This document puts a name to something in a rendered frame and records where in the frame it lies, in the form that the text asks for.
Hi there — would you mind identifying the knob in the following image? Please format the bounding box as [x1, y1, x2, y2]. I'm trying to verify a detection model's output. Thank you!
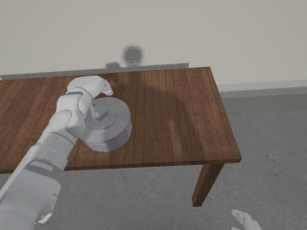
[94, 104, 109, 122]

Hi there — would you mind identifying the robot left hand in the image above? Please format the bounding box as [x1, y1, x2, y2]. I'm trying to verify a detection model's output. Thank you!
[67, 76, 113, 122]

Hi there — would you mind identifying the left robot upper arm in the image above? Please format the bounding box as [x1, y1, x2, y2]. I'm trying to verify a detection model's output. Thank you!
[0, 169, 61, 230]

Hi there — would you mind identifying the table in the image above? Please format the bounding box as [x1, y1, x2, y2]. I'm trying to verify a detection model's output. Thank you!
[0, 66, 242, 207]

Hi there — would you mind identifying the robot left forearm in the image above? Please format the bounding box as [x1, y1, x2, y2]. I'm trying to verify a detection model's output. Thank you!
[0, 87, 92, 205]

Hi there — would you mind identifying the robot right hand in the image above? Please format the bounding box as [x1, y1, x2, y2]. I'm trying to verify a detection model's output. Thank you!
[231, 209, 262, 230]

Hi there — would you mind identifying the pot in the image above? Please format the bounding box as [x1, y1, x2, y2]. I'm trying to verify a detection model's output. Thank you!
[85, 120, 132, 152]

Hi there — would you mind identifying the lid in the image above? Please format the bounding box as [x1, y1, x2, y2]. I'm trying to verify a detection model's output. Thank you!
[79, 97, 130, 144]

